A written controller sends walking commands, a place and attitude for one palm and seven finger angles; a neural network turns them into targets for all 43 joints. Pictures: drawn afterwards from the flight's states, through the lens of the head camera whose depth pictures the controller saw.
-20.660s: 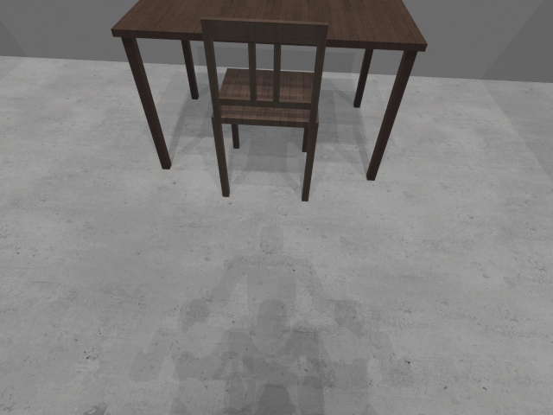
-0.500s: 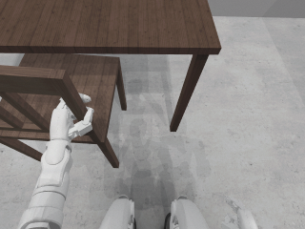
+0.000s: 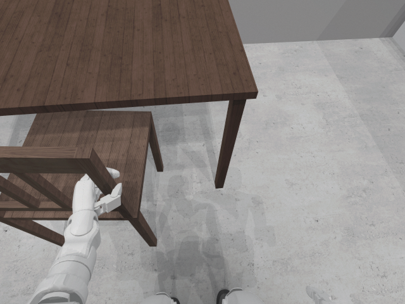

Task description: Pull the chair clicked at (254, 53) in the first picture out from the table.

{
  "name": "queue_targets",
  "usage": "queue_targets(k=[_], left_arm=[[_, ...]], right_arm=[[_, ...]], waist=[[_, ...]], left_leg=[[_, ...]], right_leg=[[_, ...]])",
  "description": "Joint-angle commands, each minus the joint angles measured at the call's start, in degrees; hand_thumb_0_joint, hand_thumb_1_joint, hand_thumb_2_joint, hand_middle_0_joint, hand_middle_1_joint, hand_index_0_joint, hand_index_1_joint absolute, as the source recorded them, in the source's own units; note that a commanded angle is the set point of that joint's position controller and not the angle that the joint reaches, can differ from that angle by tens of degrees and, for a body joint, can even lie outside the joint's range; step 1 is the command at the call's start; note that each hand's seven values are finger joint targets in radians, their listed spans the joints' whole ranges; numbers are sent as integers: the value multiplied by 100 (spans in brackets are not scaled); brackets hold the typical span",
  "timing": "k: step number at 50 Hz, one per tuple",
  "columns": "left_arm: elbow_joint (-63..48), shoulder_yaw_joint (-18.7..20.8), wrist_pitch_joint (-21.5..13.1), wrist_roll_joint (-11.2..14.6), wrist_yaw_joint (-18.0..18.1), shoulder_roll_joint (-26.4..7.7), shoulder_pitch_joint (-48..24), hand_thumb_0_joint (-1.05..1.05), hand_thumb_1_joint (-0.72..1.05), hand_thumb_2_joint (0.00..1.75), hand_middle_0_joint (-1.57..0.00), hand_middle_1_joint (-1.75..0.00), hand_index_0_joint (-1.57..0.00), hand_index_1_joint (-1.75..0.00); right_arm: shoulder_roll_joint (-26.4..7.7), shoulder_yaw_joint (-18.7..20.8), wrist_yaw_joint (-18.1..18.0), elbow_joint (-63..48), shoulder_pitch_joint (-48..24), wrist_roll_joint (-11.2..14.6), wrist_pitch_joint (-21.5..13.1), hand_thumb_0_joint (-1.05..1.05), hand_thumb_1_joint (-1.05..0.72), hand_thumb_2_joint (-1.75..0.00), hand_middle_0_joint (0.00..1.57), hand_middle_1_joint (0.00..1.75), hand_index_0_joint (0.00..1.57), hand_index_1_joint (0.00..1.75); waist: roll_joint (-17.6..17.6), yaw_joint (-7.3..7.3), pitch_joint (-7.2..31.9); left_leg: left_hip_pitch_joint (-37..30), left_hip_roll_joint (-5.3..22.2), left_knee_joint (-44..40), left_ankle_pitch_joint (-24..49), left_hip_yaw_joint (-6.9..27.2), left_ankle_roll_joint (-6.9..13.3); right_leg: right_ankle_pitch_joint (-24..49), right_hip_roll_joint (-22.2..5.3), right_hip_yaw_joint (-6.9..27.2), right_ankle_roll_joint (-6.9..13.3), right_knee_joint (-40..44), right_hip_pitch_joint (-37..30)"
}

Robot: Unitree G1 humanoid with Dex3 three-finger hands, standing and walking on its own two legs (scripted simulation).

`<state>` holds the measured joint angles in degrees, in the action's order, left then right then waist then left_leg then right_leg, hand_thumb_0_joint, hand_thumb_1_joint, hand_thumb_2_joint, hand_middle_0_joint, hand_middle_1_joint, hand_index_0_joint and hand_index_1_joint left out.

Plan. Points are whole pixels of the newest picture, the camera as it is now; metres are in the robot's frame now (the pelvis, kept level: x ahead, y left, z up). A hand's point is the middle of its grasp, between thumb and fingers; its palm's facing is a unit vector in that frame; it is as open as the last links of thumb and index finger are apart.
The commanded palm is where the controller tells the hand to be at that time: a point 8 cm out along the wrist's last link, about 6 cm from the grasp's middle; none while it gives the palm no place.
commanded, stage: step backward, pulling the chair out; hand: left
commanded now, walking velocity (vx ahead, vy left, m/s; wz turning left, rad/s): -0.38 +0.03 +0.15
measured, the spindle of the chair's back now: (9, 189) +0.37 +0.46 -0.10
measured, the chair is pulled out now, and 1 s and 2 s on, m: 0.05 0.14 0.27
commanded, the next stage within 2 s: none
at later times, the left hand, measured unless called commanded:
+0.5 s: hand (113, 232) +0.26 +0.19 -0.07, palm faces +0.17 -0.95 -0.25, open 5.8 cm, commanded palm +0.24 +0.23 -0.06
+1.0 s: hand (111, 247) +0.23 +0.18 -0.07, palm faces +0.14 -0.93 -0.33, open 5.9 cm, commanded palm +0.20 +0.23 -0.05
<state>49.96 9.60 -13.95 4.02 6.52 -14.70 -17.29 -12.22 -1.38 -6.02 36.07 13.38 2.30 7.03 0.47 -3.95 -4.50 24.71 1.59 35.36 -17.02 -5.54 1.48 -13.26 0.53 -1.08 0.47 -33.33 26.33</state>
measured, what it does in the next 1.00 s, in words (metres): shifts its weight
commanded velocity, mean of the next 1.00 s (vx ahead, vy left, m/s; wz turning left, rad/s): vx -0.38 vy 0.00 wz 0.10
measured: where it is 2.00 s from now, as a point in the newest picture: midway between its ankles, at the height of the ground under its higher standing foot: outside the picture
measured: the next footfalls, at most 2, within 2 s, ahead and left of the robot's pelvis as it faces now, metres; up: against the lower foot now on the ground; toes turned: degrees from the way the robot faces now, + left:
right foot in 1.36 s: -0.05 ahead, -0.13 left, +0.00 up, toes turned +2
left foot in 1.62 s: -0.22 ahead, +0.10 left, +0.00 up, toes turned +4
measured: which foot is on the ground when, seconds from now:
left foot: down 0.00-1.00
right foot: down 0.00-1.00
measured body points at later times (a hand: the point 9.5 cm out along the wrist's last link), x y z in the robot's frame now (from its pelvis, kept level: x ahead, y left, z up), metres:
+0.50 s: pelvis -0.07 -0.01 -0.01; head +0.00 -0.01 +0.44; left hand +0.25 +0.24 -0.05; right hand +0.05 -0.26 -0.13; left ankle +0.01 +0.10 -0.73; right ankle +0.03 -0.11 -0.73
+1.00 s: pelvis -0.10 -0.02 +0.00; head -0.03 -0.03 +0.44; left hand +0.22 +0.23 -0.04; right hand +0.01 -0.26 -0.13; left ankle -0.06 +0.11 -0.73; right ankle -0.01 -0.12 -0.73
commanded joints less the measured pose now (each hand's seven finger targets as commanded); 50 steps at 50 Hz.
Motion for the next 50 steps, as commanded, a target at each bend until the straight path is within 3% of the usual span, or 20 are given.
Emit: queue_targets(k=[1,3,6,10,17,21,24,27,29,31,33,35,36,38,40,42,44,46,48,50], left_arm=[[-914,-123,-228,-360,71,-1223,-1172,0,90,90,-50,-145,-50,-145],[-757,-123,-231,-374,106,-1305,-1254,0,90,90,-50,-145,-50,-145],[-585,-193,-256,-367,128,-1304,-1460,0,90,90,-50,-145,-50,-145],[-537,-305,-314,-363,146,-1250,-1625,0,90,90,-50,-145,-50,-145],[-671,-431,-371,-350,139,-1036,-1846,0,90,90,-50,-145,-50,-145],[-650,-445,-383,-383,118,-950,-1960,0,90,90,-50,-145,-50,-145],[-504,-372,-382,-396,135,-1044,-1933,0,90,90,-50,-145,-50,-145],[-432,-273,-477,-418,205,-1306,-1983,0,90,90,-50,-145,-50,-145],[-302,-351,-410,-455,219,-1160,-1921,0,90,90,-50,-145,-50,-145],[-362,-275,-281,-447,209,-1167,-2004,0,90,90,-50,-145,-50,-145],[-299,-284,-162,-446,216,-1130,-1887,0,90,90,-50,-145,-50,-145],[-479,-373,-187,-452,209,-1008,-1809,0,90,90,-50,-145,-50,-145],[-570,-443,-209,-397,191,-925,-1818,0,90,90,-50,-145,-50,-145],[-1038,-638,-254,-413,135,-751,-2157,0,90,90,-50,-145,-50,-145],[-1016,-516,-207,-444,122,-765,-1954,0,90,90,-50,-145,-50,-145],[-938,-368,-153,-492,82,-868,-1710,0,90,90,-50,-145,-50,-145],[-948,-551,-163,-544,35,-654,-1904,0,90,90,-50,-145,-50,-145],[-910,-311,-199,-541,62,-972,-1806,0,90,90,-50,-145,-50,-145],[-803,-214,-177,-481,72,-1132,-1564,0,90,90,-50,-145,-50,-145],[-802,-197,-168,-447,90,-1311,-1573,0,90,90,-50,-145,-50,-145]], right_arm=[[-907,338,-193,-509,213,25,-209,0,-90,-90,20,30,20,30],[-944,331,-225,-483,229,45,-212,0,-90,-90,20,30,20,30],[-952,316,-242,-460,180,75,-231,0,-90,-90,20,30,20,30],[-978,292,-254,-451,77,120,-289,0,-90,-90,20,30,20,30],[-986,240,-290,-517,-165,114,-452,0,-90,-90,20,30,20,30],[-966,267,-279,-426,-102,68,-572,0,-90,-90,20,30,20,30],[-942,269,-268,-408,-143,64,-636,0,-90,-90,20,30,20,30],[-984,359,-232,-299,196,79,-754,0,-90,-90,20,30,20,30],[-883,349,-138,-93,279,35,-807,0,-90,-90,20,30,20,30],[-870,282,-93,-79,138,36,-858,0,-90,-90,20,30,20,30],[-953,226,-114,13,172,43,-838,0,-90,-90,20,30,20,30],[-1138,294,-172,-108,41,12,-791,0,-90,-90,20,30,20,30],[-1065,287,-157,-212,-24,72,-742,0,-90,-90,20,30,20,30],[-970,204,-179,-378,-205,37,-696,0,-90,-90,20,30,20,30],[-938,266,-186,-311,-115,-47,-649,0,-90,-90,20,30,20,30],[-970,331,-111,-277,-5,-99,-667,0,-90,-90,20,30,20,30],[-952,334,-44,-240,-42,-129,-686,0,-90,-90,20,30,20,30],[-992,409,-62,-216,44,-101,-646,0,-90,-90,20,30,20,30],[-942,424,-88,-307,-1,-46,-608,0,-90,-90,20,30,20,30],[-903,443,-90,-299,46,-14,-609,0,-90,-90,20,30,20,30]], waist=[[-702,102,2769],[-704,80,2718],[-288,54,2553],[-402,78,2327],[-1265,206,1932],[-1068,227,2012],[-704,228,1710],[262,130,1746],[628,199,2211],[628,205,2332],[380,106,2106],[-527,235,2011],[-528,266,2171],[-1183,254,2158],[-1376,306,2239],[-984,300,2372],[-1079,237,2087],[-963,194,2516],[-466,187,2523],[299,145,2524]], left_leg=[[-1199,698,-227,2443,820,-195],[-1094,566,-234,2042,817,-205],[-983,409,-271,1369,830,-149],[-974,442,-594,850,930,-44],[-438,1075,-1585,168,1556,321],[-488,1120,-1317,457,1492,334],[143,917,-1133,-577,1361,268],[-409,38,350,-1365,897,-84],[-769,-283,1440,-959,742,-243],[-404,-239,1216,-1156,987,-241],[-639,-106,-280,-399,1073,-188],[-444,529,-1021,1102,1707,95],[-414,801,-1120,1126,1796,205],[-378,1072,-1542,914,1981,325],[-957,1253,-1135,2729,1970,407],[-1483,1253,-689,3963,1788,312],[-1416,1232,-625,3897,1669,215],[-1352,1060,-434,3649,1399,49],[-776,643,-158,2145,1111,-165],[-633,-102,775,-291,739,-362]], right_leg=[[3617,-1037,861,241,80,-1268],[3467,-1108,878,263,192,-1258],[2669,-1120,865,193,535,-1099],[1298,-964,701,88,778,-900],[-314,-365,270,53,-331,-839],[-44,-424,370,118,-388,-940],[-327,-602,624,191,-134,-1019],[-1366,-1409,1765,581,1414,-70],[-464,-2128,2136,881,1906,-393],[1147,-2170,1737,943,1484,-1220],[1498,-1750,1095,577,927,-1203],[1164,-788,462,51,270,-1178],[794,-591,366,-17,101,-1301],[28,-395,259,-7,-663,-1158],[188,-390,311,43,-943,-868],[493,-379,316,55,-596,-866],[839,-446,333,85,-344,-898],[2041,-580,442,128,-175,-1353],[2754,-986,877,288,208,-1669],[2257,-1842,1703,661,1196,-1453]])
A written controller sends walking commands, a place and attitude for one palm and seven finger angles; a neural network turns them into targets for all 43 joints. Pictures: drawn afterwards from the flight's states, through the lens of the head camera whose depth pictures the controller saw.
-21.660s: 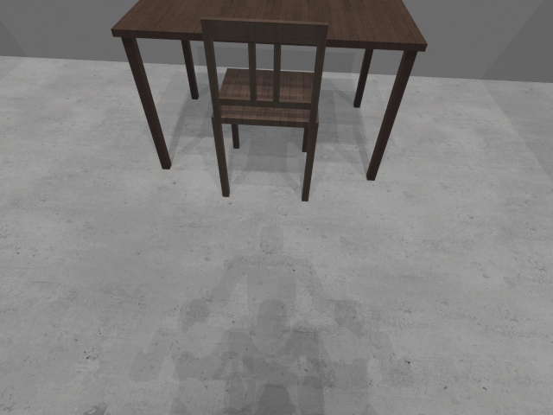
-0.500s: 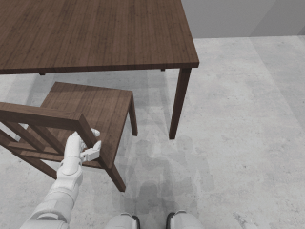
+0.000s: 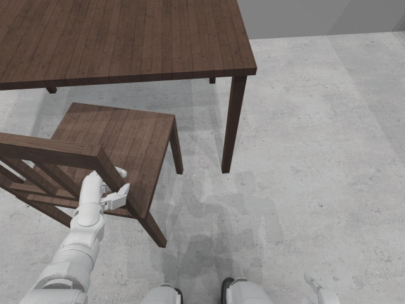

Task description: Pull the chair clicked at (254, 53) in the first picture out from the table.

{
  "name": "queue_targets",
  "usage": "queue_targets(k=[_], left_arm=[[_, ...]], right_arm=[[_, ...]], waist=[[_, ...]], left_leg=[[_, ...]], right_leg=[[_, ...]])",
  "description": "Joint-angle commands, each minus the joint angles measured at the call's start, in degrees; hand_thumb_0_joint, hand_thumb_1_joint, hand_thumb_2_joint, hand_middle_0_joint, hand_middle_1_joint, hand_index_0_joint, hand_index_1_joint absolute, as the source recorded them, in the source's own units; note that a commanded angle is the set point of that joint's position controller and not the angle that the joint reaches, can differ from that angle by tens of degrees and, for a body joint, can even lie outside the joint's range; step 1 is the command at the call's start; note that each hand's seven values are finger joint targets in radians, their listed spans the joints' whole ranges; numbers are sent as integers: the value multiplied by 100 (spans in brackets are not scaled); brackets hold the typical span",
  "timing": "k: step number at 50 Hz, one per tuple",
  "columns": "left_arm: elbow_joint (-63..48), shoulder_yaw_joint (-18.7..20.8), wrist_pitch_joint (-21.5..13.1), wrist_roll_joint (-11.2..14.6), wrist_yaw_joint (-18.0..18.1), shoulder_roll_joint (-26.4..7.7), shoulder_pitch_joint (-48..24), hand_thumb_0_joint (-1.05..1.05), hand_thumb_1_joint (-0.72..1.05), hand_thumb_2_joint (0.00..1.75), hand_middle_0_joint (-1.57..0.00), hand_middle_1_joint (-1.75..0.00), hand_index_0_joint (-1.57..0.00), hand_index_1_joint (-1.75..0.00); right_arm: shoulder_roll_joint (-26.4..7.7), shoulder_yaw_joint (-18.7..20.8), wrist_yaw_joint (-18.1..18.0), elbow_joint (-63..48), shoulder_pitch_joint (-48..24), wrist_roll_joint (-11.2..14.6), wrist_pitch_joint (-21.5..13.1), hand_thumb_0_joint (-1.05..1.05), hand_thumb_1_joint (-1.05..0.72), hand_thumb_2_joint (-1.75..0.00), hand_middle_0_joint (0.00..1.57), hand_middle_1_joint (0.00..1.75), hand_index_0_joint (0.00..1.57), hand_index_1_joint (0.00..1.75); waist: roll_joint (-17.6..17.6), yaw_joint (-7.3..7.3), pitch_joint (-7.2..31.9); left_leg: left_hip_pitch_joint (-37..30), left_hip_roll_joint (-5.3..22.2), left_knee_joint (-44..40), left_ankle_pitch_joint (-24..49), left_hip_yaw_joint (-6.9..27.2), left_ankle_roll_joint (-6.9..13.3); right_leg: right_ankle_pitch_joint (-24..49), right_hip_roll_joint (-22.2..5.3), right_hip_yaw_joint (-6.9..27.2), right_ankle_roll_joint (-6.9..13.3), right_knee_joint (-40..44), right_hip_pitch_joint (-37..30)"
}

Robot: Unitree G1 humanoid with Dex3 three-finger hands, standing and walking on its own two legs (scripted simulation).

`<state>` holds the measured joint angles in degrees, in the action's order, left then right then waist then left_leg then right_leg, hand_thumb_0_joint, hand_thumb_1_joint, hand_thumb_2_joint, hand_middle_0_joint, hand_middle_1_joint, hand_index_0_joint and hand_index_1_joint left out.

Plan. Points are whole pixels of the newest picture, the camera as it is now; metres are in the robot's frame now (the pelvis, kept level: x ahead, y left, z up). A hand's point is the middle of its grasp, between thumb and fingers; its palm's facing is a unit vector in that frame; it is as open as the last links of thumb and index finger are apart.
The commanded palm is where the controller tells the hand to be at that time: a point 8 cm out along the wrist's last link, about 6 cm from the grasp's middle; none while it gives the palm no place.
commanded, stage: step backward, pulling the chair out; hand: left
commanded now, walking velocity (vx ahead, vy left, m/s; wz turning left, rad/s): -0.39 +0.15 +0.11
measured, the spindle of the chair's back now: (30, 174) +0.41 +0.45 -0.09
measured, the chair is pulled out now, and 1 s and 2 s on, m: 0.14 0.27 0.47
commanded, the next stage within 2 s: stop walking, hand still on the chair in 1.90 s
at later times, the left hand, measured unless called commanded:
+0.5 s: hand (114, 224) +0.27 +0.19 -0.06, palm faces +0.15 -0.93 -0.33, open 6.0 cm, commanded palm +0.25 +0.24 -0.05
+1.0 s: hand (110, 273) +0.18 +0.18 -0.06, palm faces +0.10 -0.94 -0.33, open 6.2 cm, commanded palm +0.15 +0.23 -0.05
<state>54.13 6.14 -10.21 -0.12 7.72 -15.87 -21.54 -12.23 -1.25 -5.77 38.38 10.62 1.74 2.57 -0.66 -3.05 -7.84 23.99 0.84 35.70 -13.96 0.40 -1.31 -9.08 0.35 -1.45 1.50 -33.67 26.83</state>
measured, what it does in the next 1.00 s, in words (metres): walks backwards: right foot, then left foot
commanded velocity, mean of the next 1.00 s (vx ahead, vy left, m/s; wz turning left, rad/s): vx -0.38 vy -0.01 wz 0.05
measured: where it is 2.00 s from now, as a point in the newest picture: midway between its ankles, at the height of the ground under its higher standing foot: outside the picture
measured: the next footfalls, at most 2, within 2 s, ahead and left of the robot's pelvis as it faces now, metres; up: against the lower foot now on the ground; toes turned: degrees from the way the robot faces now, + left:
right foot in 0.36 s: +0.05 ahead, -0.11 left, +0.00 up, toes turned +0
left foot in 0.62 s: -0.11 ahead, +0.12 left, +0.00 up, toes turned +2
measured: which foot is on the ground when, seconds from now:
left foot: down 0.00-0.44, up 0.46-0.60, down 0.62-1.00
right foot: down 0.00-0.22, up 0.24-0.34, down 0.36-1.00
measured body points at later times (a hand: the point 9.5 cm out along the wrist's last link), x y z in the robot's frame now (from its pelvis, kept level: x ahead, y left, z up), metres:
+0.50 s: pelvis -0.07 -0.01 +0.01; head +0.02 -0.03 +0.45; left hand +0.26 +0.24 -0.04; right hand +0.05 -0.25 -0.13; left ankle -0.05 +0.13 -0.70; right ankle +0.01 -0.11 -0.72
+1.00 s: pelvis -0.16 -0.01 +0.00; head -0.09 -0.02 +0.45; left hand +0.17 +0.23 -0.04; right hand -0.04 -0.26 -0.13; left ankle -0.15 +0.12 -0.72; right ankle -0.04 -0.11 -0.72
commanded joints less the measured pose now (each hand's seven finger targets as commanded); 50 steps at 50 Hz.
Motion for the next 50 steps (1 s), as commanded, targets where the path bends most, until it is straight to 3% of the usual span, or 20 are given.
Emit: queue_targets(k=[1,3,6,8,9,11,16,20,22,24,28,30,32,35,37,39,42,45,48,50], left_arm=[[-1157,175,-490,-27,-16,-1235,-1131,0,90,90,-50,-145,-50,-145],[-1057,212,-303,-38,6,-1099,-952,0,90,90,-50,-145,-50,-145],[-1185,97,-148,-29,43,-955,-1042,0,90,90,-50,-145,-50,-145],[-1505,12,-187,-17,54,-928,-1124,0,90,90,-50,-145,-50,-145],[-1496,-84,-186,14,41,-794,-1289,0,90,90,-50,-145,-50,-145],[-2070,-344,-315,18,-70,-571,-1873,0,90,90,-50,-145,-50,-145],[-1308,-116,-343,-116,-68,-653,-1648,0,90,90,-50,-145,-50,-145],[-928,97,-488,-137,-60,-1083,-1879,0,90,90,-50,-145,-50,-145],[-651,367,-447,-64,-34,-1469,-1457,0,90,90,-50,-145,-50,-145],[-607,281,-310,-75,-53,-1272,-1415,0,90,90,-50,-145,-50,-145],[-916,210,-118,-49,26,-1080,-1188,0,90,90,-50,-145,-50,-145],[-1326,41,-112,-7,19,-973,-1288,0,90,90,-50,-145,-50,-145],[-1494,-203,-144,72,-65,-697,-1444,0,90,90,-50,-145,-50,-145],[-1838,-199,-238,-14,-56,-674,-1534,0,90,90,-50,-145,-50,-145],[-1714,-12,-240,-24,-56,-816,-1292,0,90,90,-50,-145,-50,-145],[-1604,-112,-311,-70,-83,-705,-1438,0,90,90,-50,-145,-50,-145],[-1265,139,-351,-36,-70,-1151,-1335,0,90,90,-50,-145,-50,-145],[-970,126,-252,-44,-74,-1121,-1171,0,90,90,-50,-145,-50,-145],[-939,55,-136,-64,-39,-914,-1100,0,90,90,-50,-145,-50,-145],[-1249,-108,-218,-31,-44,-780,-1281,0,90,90,-50,-145,-50,-145]], right_arm=[[-896,416,-107,-542,256,62,-163,0,-90,-90,20,30,20,30],[-862,323,-89,-542,235,62,-196,0,-90,-90,20,30,20,30],[-923,192,-144,-451,308,78,-139,0,-90,-90,20,30,20,30],[-1190,273,-236,-567,147,32,-69,0,-90,-90,20,30,20,30],[-1085,259,-241,-648,42,58,-14,0,-90,-90,20,30,20,30],[-918,240,-192,-781,-59,34,-26,0,-90,-90,20,30,20,30],[-970,375,-36,-335,368,-91,-221,0,-90,-90,20,30,20,30],[-961,437,-58,-262,385,-6,-207,0,-90,-90,20,30,20,30],[-1017,536,-111,-320,346,63,-230,0,-90,-90,20,30,20,30],[-895,404,-88,-364,105,52,-265,0,-90,-90,20,30,20,30],[-928,222,-177,-310,253,44,-206,0,-90,-90,20,30,20,30],[-1154,327,-242,-466,138,21,-103,0,-90,-90,20,30,20,30],[-1104,354,-189,-670,89,121,1,0,-90,-90,20,30,20,30],[-920,289,-220,-746,-76,-14,19,0,-90,-90,20,30,20,30],[-940,372,-173,-681,75,-19,-17,0,-90,-90,20,30,20,30],[-935,394,-109,-589,177,-32,-85,0,-90,-90,20,30,20,30],[-966,497,-169,-535,265,50,-64,0,-90,-90,20,30,20,30],[-912,415,-142,-508,213,70,-106,0,-90,-90,20,30,20,30],[-906,235,-167,-382,387,44,-127,0,-90,-90,20,30,20,30],[-1128,299,-240,-525,207,-13,-77,0,-90,-90,20,30,20,30]], waist=[[651,129,2742],[755,194,2676],[722,-4,2588],[-766,121,2289],[-673,214,2393],[-1207,132,2513],[-1071,104,2569],[-322,21,2684],[586,120,3143],[462,259,2793],[483,76,2860],[-136,115,2692],[82,164,2548],[-1682,171,2517],[-1081,215,2578],[-633,115,2658],[288,38,3134],[790,182,2673],[778,39,2588],[-498,92,2353]], left_leg=[[-323,-243,1329,-1541,230,-75],[-136,-157,1483,-1786,501,-24],[-754,-53,-535,-809,333,33],[-812,848,-1519,1095,1323,466],[-697,1207,-1396,1768,1426,615],[-799,1396,-1745,985,1375,667],[-2554,1488,-470,5059,1013,617],[-1230,788,-92,2723,362,35],[-468,-5,1094,-732,134,-195],[20,-56,1698,-1799,554,-125],[-681,-8,-489,-640,217,-85],[-1076,670,-1342,1614,815,251],[-1107,1018,-1260,1662,763,382],[-762,1251,-1526,1969,775,485],[-1186,1343,-1090,2923,845,529],[-1693,1172,-550,3540,616,347],[-991,425,243,1289,34,-149],[-421,-96,1127,-1630,227,-87],[-1010,48,-643,-799,163,27],[-963,856,-1537,696,1024,451]], right_leg=[[1230,-2131,1960,743,1650,-1429],[1495,-2237,1728,924,1592,-1670],[1625,-1646,846,381,1107,-1647],[640,-605,232,-200,182,-1098],[489,-368,173,-266,-113,-1271],[-872,-244,205,-146,-828,-996],[-86,-301,280,-72,-66,-624],[3122,-945,806,163,556,-1825],[4389,-1961,1612,650,935,-2386],[3275,-2381,1710,927,1173,-2076],[3115,-1754,815,437,841,-2213],[2069,-934,339,-104,426,-1709],[562,-476,257,-268,595,-1459],[24,-372,195,-149,-654,-1353],[-135,-312,237,-105,-475,-1175],[1567,-465,355,-65,161,-1235],[3361,-1358,998,319,645,-1990],[1609,-2058,1433,713,1627,-1516],[1055,-1503,660,293,1309,-1356],[148,-494,227,-269,476,-947]])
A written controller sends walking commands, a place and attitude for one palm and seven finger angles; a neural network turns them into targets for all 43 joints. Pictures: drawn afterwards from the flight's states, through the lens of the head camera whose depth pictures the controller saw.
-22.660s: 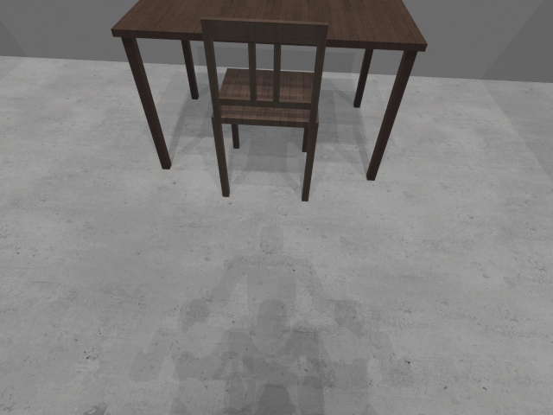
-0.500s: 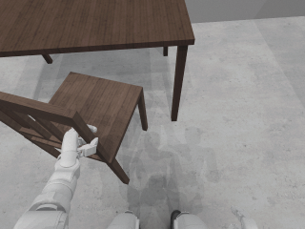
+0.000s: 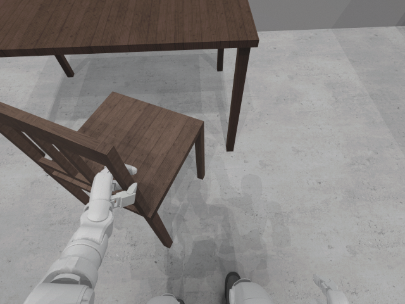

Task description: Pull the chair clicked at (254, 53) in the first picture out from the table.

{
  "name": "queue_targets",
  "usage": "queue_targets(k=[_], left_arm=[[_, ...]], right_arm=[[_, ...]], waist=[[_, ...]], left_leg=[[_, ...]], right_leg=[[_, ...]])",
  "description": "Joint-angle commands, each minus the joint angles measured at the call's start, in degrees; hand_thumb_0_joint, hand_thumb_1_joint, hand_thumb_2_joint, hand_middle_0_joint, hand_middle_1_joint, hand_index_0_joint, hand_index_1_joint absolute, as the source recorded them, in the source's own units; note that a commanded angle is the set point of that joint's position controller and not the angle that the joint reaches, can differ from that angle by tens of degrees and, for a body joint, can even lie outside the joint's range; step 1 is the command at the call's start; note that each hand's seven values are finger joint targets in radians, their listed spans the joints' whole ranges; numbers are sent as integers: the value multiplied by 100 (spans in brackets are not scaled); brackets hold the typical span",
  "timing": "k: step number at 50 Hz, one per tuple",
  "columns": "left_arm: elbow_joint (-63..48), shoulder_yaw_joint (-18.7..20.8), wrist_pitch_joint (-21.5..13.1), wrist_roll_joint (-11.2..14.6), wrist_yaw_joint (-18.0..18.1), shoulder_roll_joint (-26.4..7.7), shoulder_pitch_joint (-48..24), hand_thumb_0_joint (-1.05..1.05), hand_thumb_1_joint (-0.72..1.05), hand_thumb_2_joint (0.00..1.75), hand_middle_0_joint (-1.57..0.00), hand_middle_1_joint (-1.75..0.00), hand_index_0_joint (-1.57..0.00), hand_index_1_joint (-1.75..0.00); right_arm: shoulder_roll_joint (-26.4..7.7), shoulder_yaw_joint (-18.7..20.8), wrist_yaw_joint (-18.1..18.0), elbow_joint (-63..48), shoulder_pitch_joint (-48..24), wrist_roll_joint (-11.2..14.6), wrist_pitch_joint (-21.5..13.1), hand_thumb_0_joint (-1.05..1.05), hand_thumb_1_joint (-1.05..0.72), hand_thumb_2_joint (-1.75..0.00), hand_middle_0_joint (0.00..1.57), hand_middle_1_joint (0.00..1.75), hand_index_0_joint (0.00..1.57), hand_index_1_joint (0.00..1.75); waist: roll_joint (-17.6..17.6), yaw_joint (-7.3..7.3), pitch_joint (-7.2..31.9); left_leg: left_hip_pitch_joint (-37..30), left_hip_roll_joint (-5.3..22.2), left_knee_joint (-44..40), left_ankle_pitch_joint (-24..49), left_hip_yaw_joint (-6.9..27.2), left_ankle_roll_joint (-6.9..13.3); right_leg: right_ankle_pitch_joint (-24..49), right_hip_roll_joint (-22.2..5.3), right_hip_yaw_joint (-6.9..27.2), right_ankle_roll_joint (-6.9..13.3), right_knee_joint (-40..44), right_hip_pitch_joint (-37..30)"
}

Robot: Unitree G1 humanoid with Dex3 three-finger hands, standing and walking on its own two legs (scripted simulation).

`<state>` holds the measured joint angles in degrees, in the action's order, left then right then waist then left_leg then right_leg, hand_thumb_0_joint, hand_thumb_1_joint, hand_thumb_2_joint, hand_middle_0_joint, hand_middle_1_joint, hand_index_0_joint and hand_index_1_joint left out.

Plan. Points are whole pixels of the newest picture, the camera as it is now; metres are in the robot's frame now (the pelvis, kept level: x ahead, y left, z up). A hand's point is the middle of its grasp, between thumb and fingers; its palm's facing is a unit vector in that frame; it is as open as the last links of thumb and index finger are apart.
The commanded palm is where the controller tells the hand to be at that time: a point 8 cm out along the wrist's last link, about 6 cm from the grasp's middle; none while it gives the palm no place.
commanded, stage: step backward, pulling the chair out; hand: left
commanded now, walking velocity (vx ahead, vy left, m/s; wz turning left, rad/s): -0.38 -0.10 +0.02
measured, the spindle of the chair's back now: (54, 154) +0.49 +0.40 -0.10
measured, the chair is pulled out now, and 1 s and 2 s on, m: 0.27 0.47 0.52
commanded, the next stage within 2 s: stop walking, hand still on the chair in 0.90 s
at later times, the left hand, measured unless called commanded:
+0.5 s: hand (128, 236) +0.26 +0.16 -0.06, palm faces +0.01 -0.94 -0.33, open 6.3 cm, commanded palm +0.23 +0.20 -0.05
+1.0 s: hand (120, 300) +0.14 +0.15 -0.06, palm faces -0.01 -0.95 -0.30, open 6.3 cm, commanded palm +0.13 +0.20 -0.03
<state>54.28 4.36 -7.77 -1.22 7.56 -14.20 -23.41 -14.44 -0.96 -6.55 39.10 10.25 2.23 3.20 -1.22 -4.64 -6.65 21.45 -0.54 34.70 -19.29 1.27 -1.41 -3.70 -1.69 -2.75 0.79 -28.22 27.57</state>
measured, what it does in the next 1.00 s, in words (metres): walks backwards: right foot, then left foot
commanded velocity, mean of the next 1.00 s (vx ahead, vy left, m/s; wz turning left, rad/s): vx -0.33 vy -0.01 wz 0.04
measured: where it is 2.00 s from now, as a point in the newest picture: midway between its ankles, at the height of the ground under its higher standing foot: outside the picture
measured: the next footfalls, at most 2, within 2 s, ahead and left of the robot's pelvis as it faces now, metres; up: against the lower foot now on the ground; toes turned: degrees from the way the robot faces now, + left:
right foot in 0.22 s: +0.01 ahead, -0.13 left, +0.00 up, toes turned -4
left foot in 0.44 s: -0.05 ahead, +0.13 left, +0.00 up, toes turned -2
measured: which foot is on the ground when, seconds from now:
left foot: down 0.00-0.26, up 0.28-0.42, down 0.44-0.66, up 0.68-0.80, down 0.82-1.00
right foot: down 0.00-0.04, up 0.06-0.20, down 0.22-0.86, up 0.88-1.00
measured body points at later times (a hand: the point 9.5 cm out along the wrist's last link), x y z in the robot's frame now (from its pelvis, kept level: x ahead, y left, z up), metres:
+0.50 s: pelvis -0.10 +0.00 +0.01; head -0.01 -0.02 +0.45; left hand +0.25 +0.20 -0.04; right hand +0.00 -0.29 -0.12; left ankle -0.09 +0.13 -0.73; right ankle -0.01 -0.13 -0.73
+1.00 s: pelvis -0.19 +0.00 +0.01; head -0.13 -0.01 +0.45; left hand +0.14 +0.20 -0.04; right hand -0.10 -0.24 -0.12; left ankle -0.17 +0.12 -0.73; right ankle -0.15 -0.12 -0.71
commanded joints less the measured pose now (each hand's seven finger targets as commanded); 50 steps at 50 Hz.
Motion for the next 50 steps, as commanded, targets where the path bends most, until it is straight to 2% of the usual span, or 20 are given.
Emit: queue_targets(k=[1,2,5,7,10,13,15,19,23,27,30,32,34,35,40,42,44,45,47,50], left_arm=[[-1496,-100,-532,112,-61,-842,-1335,0,90,90,-50,-145,-50,-145],[-1672,-93,-558,110,-60,-845,-1566,0,90,90,-50,-145,-50,-145],[-1230,2,-501,115,-61,-798,-1519,0,90,90,-50,-145,-50,-145],[-1078,27,-565,60,-90,-820,-1615,0,90,90,-50,-145,-50,-145],[-886,2,-715,-8,-125,-856,-1705,0,90,90,-50,-145,-50,-145],[-648,358,-733,40,-72,-1485,-1585,0,90,90,-50,-145,-50,-145],[-657,378,-670,75,-70,-1443,-1377,0,90,90,-50,-145,-50,-145],[-835,309,-445,49,-7,-1163,-1045,0,90,90,-50,-145,-50,-145],[-1338,-68,-364,153,-57,-808,-1124,0,90,90,-50,-145,-50,-145],[-1973,-59,-403,98,-100,-790,-1266,0,90,90,-50,-145,-50,-145],[-1701,-84,-435,71,-97,-700,-1236,0,90,90,-50,-145,-50,-145],[-1600,56,-484,67,-67,-1074,-1396,0,90,90,-50,-145,-50,-145],[-1303,230,-400,119,-77,-1291,-1001,0,90,90,-50,-145,-50,-145],[-1224,180,-318,110,-86,-1184,-1040,0,90,90,-50,-145,-50,-145],[-1314,-82,-71,127,-69,-805,-1075,0,90,90,-50,-145,-50,-145],[-1409,-234,-74,133,-84,-642,-1224,0,90,90,-50,-145,-50,-145],[-1706,-419,-162,175,-113,-409,-1796,0,90,90,-50,-145,-50,-145],[-1505,-364,-151,194,-111,-417,-1851,0,90,90,-50,-145,-50,-145],[-1242,-220,-203,191,-111,-550,-1748,0,90,90,-50,-145,-50,-145],[-853,-277,-362,97,-146,-500,-1865,0,90,90,-50,-145,-50,-145]], right_arm=[[-784,220,-120,-724,24,-19,-125,0,-90,-90,20,30,20,30],[-751,212,-110,-795,-72,-47,-127,0,-90,-90,20,30,20,30],[-709,289,-66,-465,239,-140,-221,0,-90,-90,20,30,20,30],[-758,330,48,-365,362,-168,-324,0,-90,-90,20,30,20,30],[-769,354,117,-303,291,-143,-367,0,-90,-90,20,30,20,30],[-748,489,-6,-295,361,7,-351,0,-90,-90,20,30,20,30],[-683,422,-10,-380,16,-3,-404,0,-90,-90,20,30,20,30],[-667,200,-98,-318,217,-38,-393,0,-90,-90,20,30,20,30],[-907,340,-99,-571,190,-7,-152,0,-90,-90,20,30,20,30],[-703,289,-89,-814,-99,-112,-48,0,-90,-90,20,30,20,30],[-688,317,4,-681,56,-107,-125,0,-90,-90,20,30,20,30],[-673,368,-55,-658,169,-20,-82,0,-90,-90,20,30,20,30],[-727,416,-53,-670,140,14,-101,0,-90,-90,20,30,20,30],[-666,367,-52,-670,91,20,-120,0,-90,-90,20,30,20,30],[-654,130,-156,-556,232,-12,-71,0,-90,-90,20,30,20,30],[-923,225,-202,-706,102,-51,-4,0,-90,-90,20,30,20,30],[-647,125,-142,-830,-155,-82,1,0,-90,-90,20,30,20,30],[-615,154,-144,-694,-51,-106,-31,0,-90,-90,20,30,20,30],[-670,223,-52,-479,176,-113,-153,0,-90,-90,20,30,20,30],[-782,294,83,-301,336,-132,-296,0,-90,-90,20,30,20,30]], waist=[[-1158,312,2266],[-1554,323,2121],[-966,362,2258],[-934,287,2406],[-1205,287,2220],[676,219,2576],[659,466,2424],[637,273,2690],[-68,316,2362],[-1457,355,2486],[-702,342,2402],[392,179,2869],[706,355,2816],[830,422,2637],[694,206,2492],[-660,319,2125],[-1432,337,2072],[-1190,336,1990],[-630,395,2175],[-1164,320,2172]], left_leg=[[-413,1408,-1788,977,1104,600],[-146,1717,-2072,571,1417,762],[-1800,1832,-1023,4310,1231,954],[-2446,1780,-609,5185,1043,812],[-1775,1456,-398,4067,755,558],[-550,361,621,873,-99,-137],[42,54,1771,-1033,318,-139],[-444,153,-219,-159,195,-102],[-1121,1122,-1235,2666,678,367],[-853,1493,-1308,3175,859,564],[-1365,1336,-449,3977,635,417],[-800,733,74,2705,46,-60],[-192,17,1370,-1012,76,-174],[-37,35,1703,-1367,249,-118],[-1069,190,-1130,195,-126,25],[-1041,1209,-1551,1295,849,503],[-482,1866,-2116,949,1559,879],[-943,1953,-1800,2231,1494,1028],[-2251,1876,-1007,4501,1089,985],[-2492,1666,-625,4570,912,761]], right_leg=[[-1128,-89,275,-141,-826,-1140],[-1671,48,302,-85,-1476,-1027],[-2003,37,431,-48,-1517,-297],[-1483,41,364,-70,-713,-491],[-143,-116,461,16,214,-1241],[1971,-1446,1491,549,671,-1933],[1677,-2087,1839,1015,941,-1749],[2697,-1584,973,590,300,-2365],[405,-316,380,-126,-50,-1516],[-1085,-124,374,-37,-1301,-1364],[483,-290,514,58,-295,-1415],[2834,-995,1034,282,20,-2303],[2314,-1974,1825,863,890,-2101],[1442,-2106,1805,965,1034,-1879],[413,-1239,734,253,619,-1629],[-641,-275,242,-210,-232,-986],[-1880,50,263,-106,-1993,-882],[-2037,62,375,-86,-2379,-521],[-2170,51,309,-103,-1612,-138],[-1410,-12,294,-73,-247,-744]])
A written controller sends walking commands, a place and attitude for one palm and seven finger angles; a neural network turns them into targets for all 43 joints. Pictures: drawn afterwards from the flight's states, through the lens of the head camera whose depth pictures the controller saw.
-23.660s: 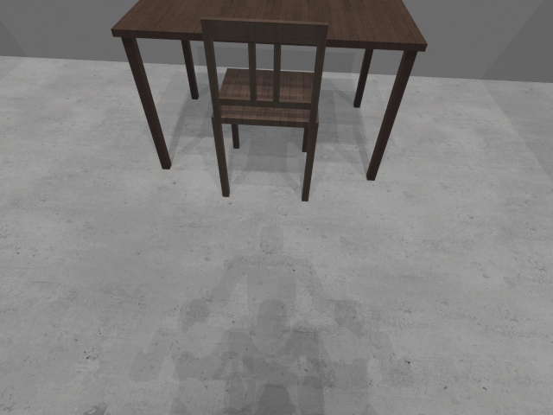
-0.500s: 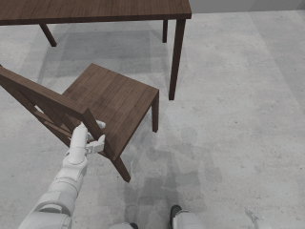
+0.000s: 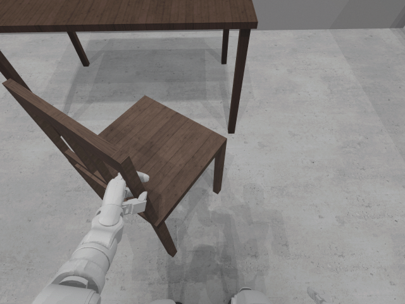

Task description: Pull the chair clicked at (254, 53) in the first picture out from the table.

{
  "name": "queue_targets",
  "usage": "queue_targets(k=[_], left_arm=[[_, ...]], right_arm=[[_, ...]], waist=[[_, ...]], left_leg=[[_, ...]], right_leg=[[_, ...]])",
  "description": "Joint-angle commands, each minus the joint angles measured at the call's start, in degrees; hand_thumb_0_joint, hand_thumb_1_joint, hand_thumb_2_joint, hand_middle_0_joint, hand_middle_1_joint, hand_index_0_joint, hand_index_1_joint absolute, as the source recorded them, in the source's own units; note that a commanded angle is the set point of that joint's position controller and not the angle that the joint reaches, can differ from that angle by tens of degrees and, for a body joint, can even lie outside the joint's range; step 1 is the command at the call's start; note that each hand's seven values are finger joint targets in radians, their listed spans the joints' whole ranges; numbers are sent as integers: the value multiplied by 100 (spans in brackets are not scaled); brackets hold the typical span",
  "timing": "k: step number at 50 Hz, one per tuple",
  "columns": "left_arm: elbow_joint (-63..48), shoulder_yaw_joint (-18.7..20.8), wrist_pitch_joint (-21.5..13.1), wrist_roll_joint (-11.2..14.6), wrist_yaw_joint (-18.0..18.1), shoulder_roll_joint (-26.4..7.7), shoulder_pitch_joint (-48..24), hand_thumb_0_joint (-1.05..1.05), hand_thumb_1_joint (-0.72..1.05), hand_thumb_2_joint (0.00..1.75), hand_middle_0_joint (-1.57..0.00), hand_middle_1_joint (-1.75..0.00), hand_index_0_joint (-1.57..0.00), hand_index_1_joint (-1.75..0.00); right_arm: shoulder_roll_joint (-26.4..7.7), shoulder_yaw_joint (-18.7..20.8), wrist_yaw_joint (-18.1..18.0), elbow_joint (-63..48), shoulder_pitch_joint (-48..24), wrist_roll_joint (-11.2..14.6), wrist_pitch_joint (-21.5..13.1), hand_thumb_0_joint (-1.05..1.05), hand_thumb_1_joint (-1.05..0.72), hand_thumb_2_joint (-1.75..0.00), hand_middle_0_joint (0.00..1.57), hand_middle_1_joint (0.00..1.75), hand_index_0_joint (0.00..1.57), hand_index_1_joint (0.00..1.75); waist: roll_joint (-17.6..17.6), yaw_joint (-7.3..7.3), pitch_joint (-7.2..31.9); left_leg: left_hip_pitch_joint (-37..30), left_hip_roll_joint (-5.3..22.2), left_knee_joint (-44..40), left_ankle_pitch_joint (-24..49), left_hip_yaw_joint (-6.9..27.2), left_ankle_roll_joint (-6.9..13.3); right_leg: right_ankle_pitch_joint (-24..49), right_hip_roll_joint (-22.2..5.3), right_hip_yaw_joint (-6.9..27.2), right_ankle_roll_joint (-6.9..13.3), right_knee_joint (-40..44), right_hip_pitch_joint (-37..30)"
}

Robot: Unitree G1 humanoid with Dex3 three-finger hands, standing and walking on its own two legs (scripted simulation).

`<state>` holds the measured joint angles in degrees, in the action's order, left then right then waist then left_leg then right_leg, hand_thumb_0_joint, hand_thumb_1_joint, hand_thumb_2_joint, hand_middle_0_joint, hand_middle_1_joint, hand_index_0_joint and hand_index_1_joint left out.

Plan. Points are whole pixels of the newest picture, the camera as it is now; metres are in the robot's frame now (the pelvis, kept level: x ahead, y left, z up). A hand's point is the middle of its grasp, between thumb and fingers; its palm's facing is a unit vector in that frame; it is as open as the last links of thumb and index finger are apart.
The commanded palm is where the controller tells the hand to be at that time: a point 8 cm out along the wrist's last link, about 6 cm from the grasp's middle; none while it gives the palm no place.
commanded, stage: stop walking, hand still on the chair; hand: left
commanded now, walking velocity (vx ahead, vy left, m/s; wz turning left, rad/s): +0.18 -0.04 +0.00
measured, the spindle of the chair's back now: (78, 150) +0.50 +0.38 -0.11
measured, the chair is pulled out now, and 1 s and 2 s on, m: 0.47 0.52 0.52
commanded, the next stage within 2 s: open the thumb and straighten the fingers in 0.94 s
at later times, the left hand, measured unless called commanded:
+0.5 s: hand (141, 221) +0.28 +0.15 -0.07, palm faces +0.00 -0.95 -0.30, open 6.3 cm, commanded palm +0.27 +0.20 -0.04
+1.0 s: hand (141, 221) +0.28 +0.15 -0.07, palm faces +0.01 -0.96 -0.29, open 6.3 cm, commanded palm +0.27 +0.20 -0.04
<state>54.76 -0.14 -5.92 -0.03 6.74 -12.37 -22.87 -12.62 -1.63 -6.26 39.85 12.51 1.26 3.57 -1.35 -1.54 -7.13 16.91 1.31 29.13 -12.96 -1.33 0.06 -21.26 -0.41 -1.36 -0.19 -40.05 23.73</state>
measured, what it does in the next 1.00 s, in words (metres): steps on the spot: right foot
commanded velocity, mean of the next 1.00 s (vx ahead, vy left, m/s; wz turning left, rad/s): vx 0.04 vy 0.02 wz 0.00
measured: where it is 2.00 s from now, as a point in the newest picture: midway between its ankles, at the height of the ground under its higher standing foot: outside the picture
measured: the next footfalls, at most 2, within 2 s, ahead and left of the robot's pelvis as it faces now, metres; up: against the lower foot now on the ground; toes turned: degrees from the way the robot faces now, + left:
right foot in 0.06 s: +0.06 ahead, -0.13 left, +0.00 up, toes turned -2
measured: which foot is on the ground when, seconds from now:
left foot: down 0.00-1.00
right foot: up 0.00-0.04, down 0.06-1.00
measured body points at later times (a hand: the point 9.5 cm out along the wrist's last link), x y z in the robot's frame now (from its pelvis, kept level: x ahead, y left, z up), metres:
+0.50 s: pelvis -0.01 +0.00 +0.00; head +0.01 -0.01 +0.45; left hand +0.28 +0.20 -0.05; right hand +0.10 -0.26 -0.11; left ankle +0.02 +0.12 -0.74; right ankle +0.02 -0.13 -0.74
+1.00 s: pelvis +0.02 -0.01 +0.01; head +0.04 -0.02 +0.46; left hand +0.28 +0.20 -0.05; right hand +0.16 -0.25 -0.10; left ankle +0.02 +0.12 -0.74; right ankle +0.02 -0.13 -0.74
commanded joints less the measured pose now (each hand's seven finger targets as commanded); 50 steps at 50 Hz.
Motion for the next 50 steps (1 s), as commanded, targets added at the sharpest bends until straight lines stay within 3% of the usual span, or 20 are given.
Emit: queue_targets(k=[1,2,3,4,5,6,7,8,11,13,14,17,21,22,28,33,36,42,50], left_arm=[[-1993,255,-674,-17,-86,-870,-2007,0,90,90,-50,-145,-50,-145],[-1923,425,-680,-67,-81,-1054,-1712,0,90,90,-50,-145,-50,-145],[-1837,307,-610,-26,-98,-906,-1446,0,90,90,-50,-145,-50,-145],[-1820,313,-543,-3,-96,-951,-1393,0,90,90,-50,-145,-50,-145],[-1593,580,-424,85,-23,-1211,-1160,0,90,90,-50,-145,-50,-145],[-1660,643,-378,110,17,-1310,-1135,0,90,90,-50,-145,-50,-145],[-1651,674,-344,119,36,-1335,-1045,0,90,90,-50,-145,-50,-145],[-1797,655,-331,86,50,-1279,-1091,0,90,90,-50,-145,-50,-145],[-1879,581,-320,64,63,-1085,-1002,0,90,90,-50,-145,-50,-145],[-1776,488,-341,82,28,-974,-894,0,90,90,-50,-145,-50,-145],[-1786,396,-360,72,11,-865,-920,0,90,90,-50,-145,-50,-145],[-1854,358,-407,73,-12,-789,-830,0,90,90,-50,-145,-50,-145],[-1893,294,-418,67,1,-684,-499,0,90,90,-50,-145,-50,-145],[-1907,296,-410,57,-3,-729,-427,0,90,90,-50,-145,-50,-145],[-1984,259,-395,49,1,-689,-64,0,90,90,-50,-145,-50,-145],[-2215,260,-385,35,3,-688,169,0,90,90,-50,-145,-50,-145],[-2350,223,-369,41,1,-627,324,0,90,90,-50,-145,-50,-145],[-2577,188,-349,62,-19,-637,494,0,90,90,-50,-145,-50,-145],[-2619,184,-321,99,7,-577,634,0,90,90,-50,-145,-50,-145]], right_arm=[[-885,337,83,-609,-12,1,-364,0,-90,-90,20,30,20,30],[-875,298,44,-620,-105,-13,-378,0,-90,-90,20,30,20,30],[-735,244,18,-722,-193,40,-394,0,-90,-90,20,30,20,30],[-633,202,-31,-796,-317,88,-433,0,-90,-90,20,30,20,30],[-763,343,-80,-718,-133,147,-435,0,-90,-90,20,30,20,30],[-806,363,-98,-671,-137,155,-458,0,-90,-90,20,30,20,30],[-834,356,-110,-635,-136,138,-487,0,-90,-90,20,30,20,30],[-774,294,-99,-631,-191,93,-511,0,-90,-90,20,30,20,30],[-752,273,-128,-676,-297,53,-563,0,-90,-90,20,30,20,30],[-766,286,-143,-698,-303,62,-521,0,-90,-90,20,30,20,30],[-742,258,-140,-701,-346,46,-505,0,-90,-90,20,30,20,30],[-690,212,-159,-729,-409,30,-512,0,-90,-90,20,30,20,30],[-698,209,-176,-739,-378,29,-549,0,-90,-90,20,30,20,30],[-726,209,-178,-737,-391,29,-559,0,-90,-90,20,30,20,30],[-717,207,-175,-733,-354,-2,-590,0,-90,-90,20,30,20,30],[-686,200,-170,-749,-393,-26,-578,0,-90,-90,20,30,20,30],[-636,187,-167,-795,-425,-29,-559,0,-90,-90,20,30,20,30],[-611,161,-166,-848,-501,-21,-507,0,-90,-90,20,30,20,30],[-586,163,-174,-902,-509,-20,-432,0,-90,-90,20,30,20,30]], waist=[[-1298,53,2362],[-1055,79,2234],[-507,-7,2180],[-24,-16,2212],[829,-15,2380],[933,37,2374],[655,53,2308],[310,23,2307],[194,29,2224],[160,30,1835],[-45,20,1707],[-170,37,1612],[-224,109,1836],[-392,107,1798],[-57,99,1841],[-181,98,1940],[79,95,2056],[-106,79,1904],[12,65,1936]], left_leg=[[-1815,1391,-54,3300,1103,535],[-1262,1188,63,2460,1000,403],[-775,886,75,1574,691,166],[-330,556,25,414,391,-59],[-401,281,310,-299,205,-145],[-480,124,525,-706,202,-157],[-582,47,594,-744,236,-142],[-644,87,329,-504,252,-105],[-895,276,-352,309,339,36],[-941,372,-502,-206,448,99],[-900,380,-570,-351,524,132],[-875,419,-726,-281,625,175],[-942,534,-797,403,720,198],[-971,525,-805,588,654,182],[-1125,496,-662,1227,558,107],[-1325,503,-604,1587,494,98],[-1448,504,-520,1862,453,100],[-1384,454,-570,1818,393,78],[-1443,445,-597,1864,378,62]], right_leg=[[665,-191,206,58,1381,-874],[1468,-289,354,97,1839,-1336],[2327,-591,626,189,1894,-1683],[2027,-908,805,288,1851,-1758],[1410,-1212,1249,492,2109,-1664],[1096,-1441,1410,644,2290,-1461],[726,-1465,1353,697,2349,-1238],[900,-1434,1239,666,2173,-1298],[908,-907,760,217,1841,-1411],[-202,-703,651,114,2044,-946],[-436,-657,640,136,2039,-823],[-221,-530,567,140,1964,-806],[735,-411,513,118,1728,-1169],[933,-411,504,127,1705,-1159],[1673,-459,494,123,1707,-1247],[2068,-478,475,127,1661,-1265],[2457,-504,440,112,1640,-1365],[2398,-513,389,118,1734,-1339],[2492,-522,331,116,1810,-1443]])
